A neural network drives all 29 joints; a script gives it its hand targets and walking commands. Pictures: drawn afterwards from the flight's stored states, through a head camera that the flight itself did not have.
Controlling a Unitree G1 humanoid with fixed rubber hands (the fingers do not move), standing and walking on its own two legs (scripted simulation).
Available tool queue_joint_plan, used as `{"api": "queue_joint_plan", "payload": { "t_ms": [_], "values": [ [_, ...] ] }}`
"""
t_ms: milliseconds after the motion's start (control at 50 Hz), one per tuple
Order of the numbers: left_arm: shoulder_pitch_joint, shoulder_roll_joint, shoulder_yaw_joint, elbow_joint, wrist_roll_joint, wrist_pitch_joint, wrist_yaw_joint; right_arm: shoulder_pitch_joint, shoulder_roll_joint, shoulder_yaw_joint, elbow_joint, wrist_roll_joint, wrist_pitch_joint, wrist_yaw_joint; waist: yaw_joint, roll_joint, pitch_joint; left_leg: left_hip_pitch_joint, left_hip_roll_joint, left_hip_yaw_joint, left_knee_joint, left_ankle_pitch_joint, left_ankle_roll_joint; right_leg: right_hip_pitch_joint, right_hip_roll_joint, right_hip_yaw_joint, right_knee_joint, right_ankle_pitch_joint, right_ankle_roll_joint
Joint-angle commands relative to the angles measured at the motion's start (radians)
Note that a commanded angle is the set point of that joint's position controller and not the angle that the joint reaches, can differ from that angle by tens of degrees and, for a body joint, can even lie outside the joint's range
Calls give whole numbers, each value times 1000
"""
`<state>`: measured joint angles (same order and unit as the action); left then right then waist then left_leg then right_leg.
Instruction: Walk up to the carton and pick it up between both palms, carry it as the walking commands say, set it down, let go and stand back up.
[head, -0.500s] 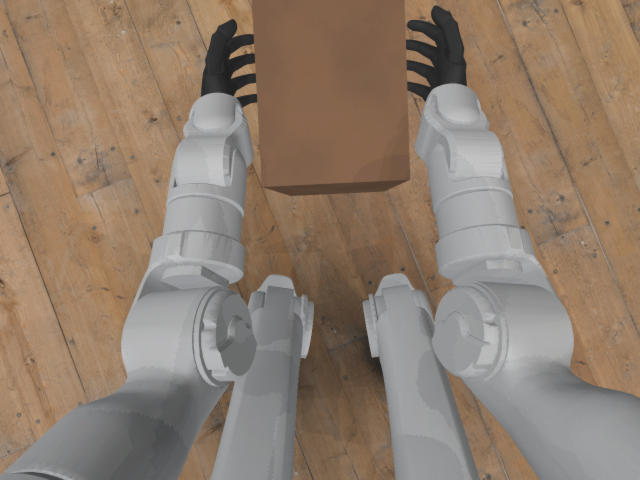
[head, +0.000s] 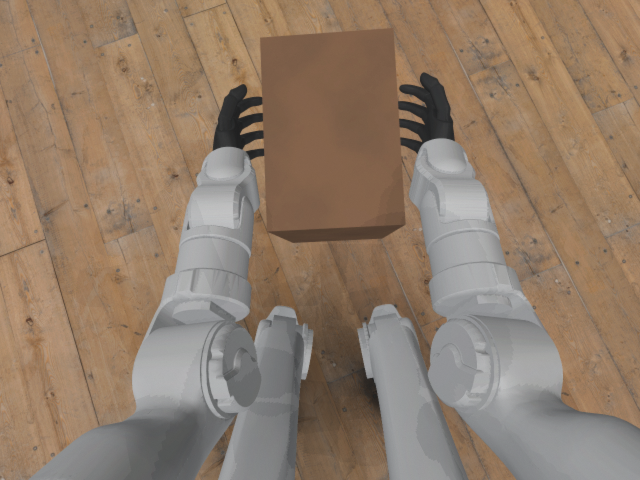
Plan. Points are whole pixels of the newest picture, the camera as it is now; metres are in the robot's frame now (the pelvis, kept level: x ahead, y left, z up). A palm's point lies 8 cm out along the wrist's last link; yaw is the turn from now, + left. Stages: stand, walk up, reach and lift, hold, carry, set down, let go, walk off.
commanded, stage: reach and lift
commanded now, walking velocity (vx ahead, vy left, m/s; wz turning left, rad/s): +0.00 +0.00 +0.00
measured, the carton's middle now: (333, 157) +0.50 +0.00 -0.13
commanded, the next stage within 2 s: none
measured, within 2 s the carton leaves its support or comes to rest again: neither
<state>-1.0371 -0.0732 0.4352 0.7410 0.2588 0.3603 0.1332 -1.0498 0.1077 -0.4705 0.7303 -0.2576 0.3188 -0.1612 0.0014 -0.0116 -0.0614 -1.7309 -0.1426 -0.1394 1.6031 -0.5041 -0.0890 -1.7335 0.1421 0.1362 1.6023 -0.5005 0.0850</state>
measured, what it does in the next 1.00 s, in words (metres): rises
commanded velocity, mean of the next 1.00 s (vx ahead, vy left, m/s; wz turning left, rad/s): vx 0.00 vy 0.00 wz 0.00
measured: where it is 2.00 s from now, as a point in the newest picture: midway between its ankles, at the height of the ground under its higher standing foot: (330, 396)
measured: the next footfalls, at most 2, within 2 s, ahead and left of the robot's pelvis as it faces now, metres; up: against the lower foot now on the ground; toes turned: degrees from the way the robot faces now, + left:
none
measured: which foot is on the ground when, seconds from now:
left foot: down 0.00-1.00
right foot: down 0.00-1.00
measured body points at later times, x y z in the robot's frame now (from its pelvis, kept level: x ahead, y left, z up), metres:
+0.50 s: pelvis +0.02 +0.00 +0.06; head +0.22 +0.00 +0.46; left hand +0.47 +0.12 +0.00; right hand +0.47 -0.12 +0.01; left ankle +0.10 +0.14 -0.51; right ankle +0.10 -0.14 -0.51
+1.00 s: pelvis +0.04 +0.00 +0.13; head +0.20 +0.00 +0.54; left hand +0.45 +0.12 +0.07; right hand +0.45 -0.11 +0.08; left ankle +0.10 +0.14 -0.51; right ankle +0.10 -0.14 -0.51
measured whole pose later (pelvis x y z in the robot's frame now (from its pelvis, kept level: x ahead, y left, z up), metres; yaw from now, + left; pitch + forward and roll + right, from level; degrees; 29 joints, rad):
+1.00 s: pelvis +0.04 +0.00 +0.13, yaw +0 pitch +24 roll +0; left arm -0.70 -0.17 0.41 0.68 0.26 0.28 0.12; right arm -0.73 0.20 -0.43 0.68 -0.28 0.25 -0.14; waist 0.00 0.00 -0.07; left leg -1.13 -0.11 -0.17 1.13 -0.41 -0.06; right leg -1.13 0.11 0.16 1.13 -0.41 0.05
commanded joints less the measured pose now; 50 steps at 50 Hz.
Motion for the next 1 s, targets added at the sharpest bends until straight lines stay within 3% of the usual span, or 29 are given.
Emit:
{"api": "queue_joint_plan", "payload": {
  "t_ms": [0, 980],
  "values": [
    [-734, -1065, -497, -22, -161, -69, -246, -614, 1084, 498, 95, 141, -8, 251, 8, 14, -1037, 573, -61, 197, -186, 237, 24, 568, 59, -190, -182, 246, -27],
    [-340, -1146, -574, -66, -121, -141, -245, -206, 1177, 587, 64, 85, -78, 248, 4, 17, -771, 1021, -23, 104, -625, 351, 48, 1029, 22, -101, -617, 358, -44]
  ]
}}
